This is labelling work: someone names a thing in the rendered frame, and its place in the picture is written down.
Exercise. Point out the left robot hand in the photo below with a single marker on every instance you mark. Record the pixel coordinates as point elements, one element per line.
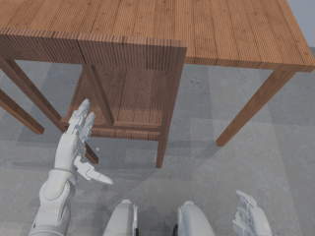
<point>72,142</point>

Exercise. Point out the robot thigh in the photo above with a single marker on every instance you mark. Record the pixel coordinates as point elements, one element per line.
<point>193,221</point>
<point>123,221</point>

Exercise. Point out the right robot thigh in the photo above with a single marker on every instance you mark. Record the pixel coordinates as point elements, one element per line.
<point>193,221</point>

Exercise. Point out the robot left forearm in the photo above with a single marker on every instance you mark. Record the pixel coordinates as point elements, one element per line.
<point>55,196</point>

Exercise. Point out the table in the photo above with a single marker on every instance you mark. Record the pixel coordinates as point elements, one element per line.
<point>253,34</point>

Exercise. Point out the left robot thigh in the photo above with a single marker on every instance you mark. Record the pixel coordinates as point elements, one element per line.
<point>123,221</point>

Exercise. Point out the chair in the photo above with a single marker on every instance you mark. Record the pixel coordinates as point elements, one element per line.
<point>131,82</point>

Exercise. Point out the right robot hand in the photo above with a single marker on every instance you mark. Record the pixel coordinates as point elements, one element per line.
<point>251,223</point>

